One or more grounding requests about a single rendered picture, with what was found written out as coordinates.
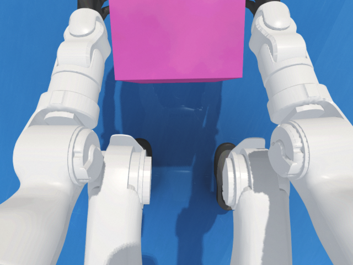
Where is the left robot upper arm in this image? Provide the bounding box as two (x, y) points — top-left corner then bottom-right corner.
(0, 125), (103, 265)

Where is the robot right hand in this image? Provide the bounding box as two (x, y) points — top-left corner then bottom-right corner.
(245, 0), (280, 17)

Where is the robot right shin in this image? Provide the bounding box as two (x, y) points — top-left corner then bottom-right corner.
(222, 137), (290, 206)

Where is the carton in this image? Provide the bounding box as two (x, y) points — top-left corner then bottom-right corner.
(109, 0), (245, 83)

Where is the right robot upper arm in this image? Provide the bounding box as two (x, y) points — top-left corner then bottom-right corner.
(268, 116), (353, 265)

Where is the right robot forearm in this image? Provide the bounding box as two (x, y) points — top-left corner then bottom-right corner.
(249, 1), (351, 125)

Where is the robot right foot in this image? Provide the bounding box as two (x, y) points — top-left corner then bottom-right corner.
(214, 142), (236, 210)

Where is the left robot forearm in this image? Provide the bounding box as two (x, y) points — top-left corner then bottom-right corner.
(13, 8), (111, 173)

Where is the robot left hand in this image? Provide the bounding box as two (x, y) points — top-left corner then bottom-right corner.
(77, 0), (110, 21)

